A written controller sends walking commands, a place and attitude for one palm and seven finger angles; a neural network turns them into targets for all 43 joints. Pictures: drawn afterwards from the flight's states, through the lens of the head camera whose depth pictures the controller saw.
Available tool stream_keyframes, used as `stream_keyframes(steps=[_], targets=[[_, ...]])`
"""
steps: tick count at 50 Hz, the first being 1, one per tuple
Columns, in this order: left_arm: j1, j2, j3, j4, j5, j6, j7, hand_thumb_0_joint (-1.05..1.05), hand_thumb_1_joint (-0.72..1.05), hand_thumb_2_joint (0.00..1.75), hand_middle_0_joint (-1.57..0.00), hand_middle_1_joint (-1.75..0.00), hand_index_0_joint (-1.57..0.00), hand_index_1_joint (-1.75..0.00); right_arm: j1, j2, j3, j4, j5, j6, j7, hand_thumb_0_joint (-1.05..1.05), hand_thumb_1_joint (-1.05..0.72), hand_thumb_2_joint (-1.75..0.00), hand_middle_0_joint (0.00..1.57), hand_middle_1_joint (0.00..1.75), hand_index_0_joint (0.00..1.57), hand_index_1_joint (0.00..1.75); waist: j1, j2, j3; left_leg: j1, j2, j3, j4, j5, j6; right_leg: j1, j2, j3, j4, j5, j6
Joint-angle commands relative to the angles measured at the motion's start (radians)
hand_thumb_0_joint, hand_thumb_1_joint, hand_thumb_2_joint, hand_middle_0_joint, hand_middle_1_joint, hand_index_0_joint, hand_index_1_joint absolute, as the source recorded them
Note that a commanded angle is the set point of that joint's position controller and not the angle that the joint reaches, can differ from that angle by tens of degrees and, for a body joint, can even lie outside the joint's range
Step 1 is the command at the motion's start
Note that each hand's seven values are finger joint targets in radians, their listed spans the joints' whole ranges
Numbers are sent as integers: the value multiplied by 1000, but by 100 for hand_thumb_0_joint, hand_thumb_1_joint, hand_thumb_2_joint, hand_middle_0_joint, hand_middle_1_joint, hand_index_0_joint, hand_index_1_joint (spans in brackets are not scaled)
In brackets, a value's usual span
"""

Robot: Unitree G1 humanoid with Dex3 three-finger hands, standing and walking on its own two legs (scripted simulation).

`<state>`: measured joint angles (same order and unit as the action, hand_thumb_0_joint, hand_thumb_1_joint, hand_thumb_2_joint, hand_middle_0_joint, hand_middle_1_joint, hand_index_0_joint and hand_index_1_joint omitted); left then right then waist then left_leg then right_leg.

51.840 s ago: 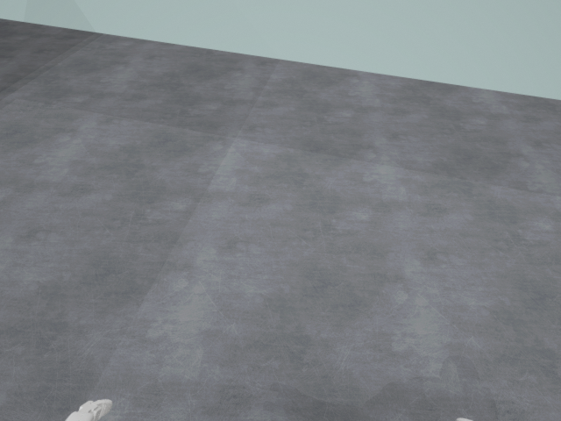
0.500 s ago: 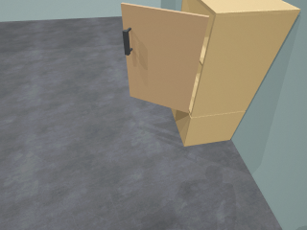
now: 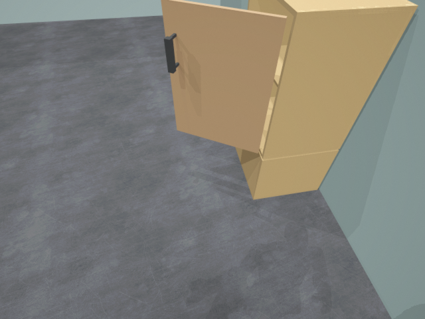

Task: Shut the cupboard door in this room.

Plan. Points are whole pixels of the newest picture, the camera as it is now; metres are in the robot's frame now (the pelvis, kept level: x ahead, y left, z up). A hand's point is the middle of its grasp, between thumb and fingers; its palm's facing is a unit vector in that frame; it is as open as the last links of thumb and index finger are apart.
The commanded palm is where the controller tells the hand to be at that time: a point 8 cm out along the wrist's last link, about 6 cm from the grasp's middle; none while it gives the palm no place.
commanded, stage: walk to a spot facing it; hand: left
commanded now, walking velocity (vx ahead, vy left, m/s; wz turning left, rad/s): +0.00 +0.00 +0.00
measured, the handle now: (172, 53) +0.99 +0.20 +0.02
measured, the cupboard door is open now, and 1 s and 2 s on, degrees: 58 58 58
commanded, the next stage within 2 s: none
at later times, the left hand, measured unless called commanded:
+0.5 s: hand out of the picture +0.03 +0.22 -0.20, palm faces +0.20 -0.95 -0.22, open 7.4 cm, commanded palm none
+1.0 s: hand out of the picture -0.03 +0.21 -0.16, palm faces +0.46 -0.83 -0.32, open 7.4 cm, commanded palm none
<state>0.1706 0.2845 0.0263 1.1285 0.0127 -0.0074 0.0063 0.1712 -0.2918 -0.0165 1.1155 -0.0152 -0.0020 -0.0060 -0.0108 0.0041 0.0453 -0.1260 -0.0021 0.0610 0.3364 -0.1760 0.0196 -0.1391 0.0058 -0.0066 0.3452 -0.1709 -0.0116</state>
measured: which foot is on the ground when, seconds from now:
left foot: down 0.00-0.90, up 0.92-1.00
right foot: down 0.00-0.50, up 0.52-0.90, down 0.92-1.00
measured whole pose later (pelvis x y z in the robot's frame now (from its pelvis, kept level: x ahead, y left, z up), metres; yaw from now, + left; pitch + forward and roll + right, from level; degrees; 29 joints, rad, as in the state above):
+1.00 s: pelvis -0.01 -0.03 -0.01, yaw +28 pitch +1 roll +1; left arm 0.19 0.22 0.07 0.89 0.03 0.04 0.03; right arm 0.21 -0.27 -0.10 0.93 -0.03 0.08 0.01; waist -0.03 0.03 0.08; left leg -0.53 -0.09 -0.10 0.99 -0.43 -0.02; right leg -0.25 -0.04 -0.03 0.53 -0.30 0.01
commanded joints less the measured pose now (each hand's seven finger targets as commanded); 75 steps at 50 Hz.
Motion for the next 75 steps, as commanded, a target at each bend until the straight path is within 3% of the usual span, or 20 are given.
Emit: stream_keyframes(steps=[1, 13, 20, 23, 25, 28, 31, 43, 44, 45, 46, 48, 51, 57, 60, 61, 62, 63, 65, 75], targets=[[-22, 187, 26, -52, 2, -22, 10, 0, 90, 90, -20, -30, -20, -30, -32, -176, -29, -50, 0, -21, -13, 0, -90, -90, 20, 30, 20, 30, 4, 8, -14, 0, 125, -120, -85, 34, 7, -19, -114, 112, -78, 38, -34], [42, 138, 34, -80, 2, 10, 27, 0, 90, 90, -20, -30, -20, -30, -9, -87, -17, -79, 3, 13, -4, 0, -90, -90, 20, 30, 20, 30, 22, -18, -50, -96, 93, -127, 70, 199, -12, 33, -175, 51, 56, 195, -30], [27, 158, 72, -169, 20, 18, 41, 0, 90, 90, -20, -30, -20, -30, 9, -37, -50, -149, 3, 44, 3, 0, -90, -90, 20, 30, 20, 30, 17, -183, -18, -257, 44, -61, 508, -346, -38, 18, -405, 96, 10, 333, -197], [-26, 144, 79, -209, 15, 20, 35, 0, 90, 90, -20, -30, -20, -30, 87, -26, -54, -153, 5, 40, 17, 0, -90, -90, 20, 30, 20, 30, -39, -91, -11, -117, 75, -60, 228, -119, -39, -72, -349, -31, 183, 293, -96], [7, 43, 64, -249, -2, 39, 25, 0, 90, 90, -20, -30, -20, -30, 174, -148, -79, -151, -18, 24, 5, 0, -90, -90, 20, 30, 20, 30, -58, 385, -14, -4, 333, -526, -51, 388, 95, -362, -80, -141, 582, -424, 73], [-12, 63, 74, -264, 16, 49, 21, 0, 90, 90, -20, -30, -20, -30, 109, -134, -81, -190, -22, 27, -8, 0, -90, -90, 20, 30, 20, 30, -23, 195, -31, -138, 293, -491, -91, -57, 151, -357, -91, 24, 772, -325, 37], [-12, 50, 74, -265, 13, 38, 12, 0, 90, 90, -20, -30, -20, -30, 88, -111, -74, -200, -19, 18, -19, 0, -90, -90, 20, 30, 20, 30, -14, 100, -24, -80, 246, -439, -68, 58, 131, -404, -81, 38, 747, -222, 59], [150, 65, 75, -265, 1, 30, 23, 0, 90, 90, -20, -30, -20, -30, 15, -121, -99, -251, -9, 45, -9, 0, -90, -90, 20, 30, 20, 30, 40, 159, -95, -244, 109, -452, 23, -30, 80, 5, 11, -6, 147, -136, 50], [187, 104, 87, -261, 8, 24, 29, 0, 90, 90, -20, -30, -20, -30, 3, -78, -99, -266, 0, 50, -4, 0, -90, -90, 20, 30, 20, 30, 58, 48, -89, -377, 37, -397, 114, -166, 27, 118, -85, 83, -11, -178, 22], [179, 197, 108, -274, 26, 20, 37, 0, 90, 90, -20, -30, -20, -30, 17, -11, -94, -281, 5, 49, -1, 0, -90, -90, 20, 30, 20, 30, 61, -236, -56, -535, -105, -210, 386, -343, -52, 128, -356, 405, -164, -367, -83], [98, 211, 96, -297, 22, 22, 39, 0, 90, 90, -20, -30, -20, -30, 2, -46, -102, -280, -8, 49, 5, 0, -90, -90, 20, 30, 20, 30, 45, -258, 7, -507, -82, -159, 682, -395, -54, -68, -502, 476, -214, -372, -149], [-42, 154, 88, -341, 20, 17, 43, 0, 90, 90, -20, -30, -20, -30, 70, -32, -107, -274, -15, 67, 20, 0, -90, -90, 20, 30, 20, 30, -43, -166, 19, -442, -39, -163, 886, -316, -48, -222, -431, 344, -181, -361, -155], [-30, 103, 73, -334, 19, -1, 33, 0, 90, 90, -20, -30, -20, -30, 40, -20, -90, -273, -7, 56, 38, 0, -90, -90, 20, 30, 20, 30, -37, -205, 15, -443, 9, -81, 787, -241, -76, -66, -302, 63, -43, 87, -114], [163, 178, 106, -267, 22, -13, 13, 0, 90, 90, -20, -30, -20, -30, -86, 4, -60, -319, -2, 22, 49, 0, -90, -90, 20, 30, 20, 30, 73, -226, -50, -353, 5, 46, 378, -298, -55, 148, -359, 23, 26, 119, -102], [143, 176, 112, -262, 14, -13, 1, 0, 90, 90, -20, -30, -20, -30, -6, -21, -61, -294, -6, 4, 45, 0, -90, -90, 20, 30, 20, 30, 21, -181, -51, -127, -11, 78, 152, -196, -35, 27, -342, -54, 135, 37, -50], [127, 151, 106, -270, 6, -10, -5, 0, 90, 90, -20, -30, -20, -30, 91, -73, -75, -267, -7, -3, 39, 0, -90, -90, 20, 30, 20, 30, -37, -58, -90, 81, 13, 4, 57, -152, -9, -125, -300, -124, 306, -20, 0], [98, 66, 91, -313, 0, -7, -18, 0, 90, 90, -20, -30, -20, -30, 210, -204, -109, -239, -22, -8, 28, 0, -90, -90, 20, 30, 20, 30, -104, 306, -132, 274, 287, -413, -15, -146, 106, -428, -147, -220, 618, -319, 79], [-61, 53, 63, -388, 15, -9, -18, 0, 90, 90, -20, -30, -20, -30, 338, -237, -116, -201, -20, -8, 16, 0, -90, -90, 20, 30, 20, 30, -165, 313, -102, 332, 401, -578, -53, -26, 210, -635, -107, -111, 786, -470, 71], [-108, 61, 75, -393, 18, -14, -16, 0, 90, 90, -20, -30, -20, -30, 287, -188, -93, -210, -20, -11, 6, 0, -90, -90, 20, 30, 20, 30, -125, 142, -29, 148, 360, -477, -67, -130, 197, -592, -163, -10, 804, -361, 51], [19, 33, 71, -325, 12, -14, -49, 0, 90, 90, -20, -30, -20, -30, 86, -128, -75, -232, -17, -34, 0, 0, -90, -90, 20, 30, 20, 30, 7, 117, 30, -137, 190, -281, -79, -227, 149, -240, -65, -91, 339, -91, 77]])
